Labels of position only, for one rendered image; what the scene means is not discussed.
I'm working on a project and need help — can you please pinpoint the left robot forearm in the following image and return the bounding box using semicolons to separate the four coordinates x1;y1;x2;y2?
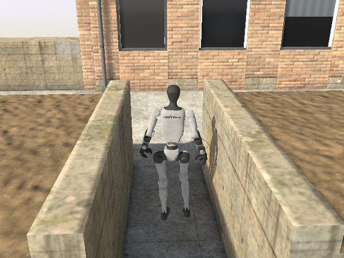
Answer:
141;129;152;149

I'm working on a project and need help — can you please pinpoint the left robot shin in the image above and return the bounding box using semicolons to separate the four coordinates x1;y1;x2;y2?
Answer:
158;179;168;213

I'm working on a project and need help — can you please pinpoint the right robot hand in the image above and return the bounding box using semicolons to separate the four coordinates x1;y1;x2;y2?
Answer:
195;152;207;166

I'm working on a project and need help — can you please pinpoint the robot left upper arm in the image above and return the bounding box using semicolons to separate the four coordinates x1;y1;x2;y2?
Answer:
146;108;162;137

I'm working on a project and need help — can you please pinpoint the humanoid robot head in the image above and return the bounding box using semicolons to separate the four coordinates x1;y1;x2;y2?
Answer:
164;85;182;111

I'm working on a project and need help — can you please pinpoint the right robot forearm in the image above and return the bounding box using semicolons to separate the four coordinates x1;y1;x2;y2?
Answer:
194;131;206;154

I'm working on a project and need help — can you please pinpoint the left robot hand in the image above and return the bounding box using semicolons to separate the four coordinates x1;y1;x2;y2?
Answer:
140;147;152;158

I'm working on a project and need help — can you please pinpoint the robot right upper arm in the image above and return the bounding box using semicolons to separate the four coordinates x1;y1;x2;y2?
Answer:
184;109;199;139

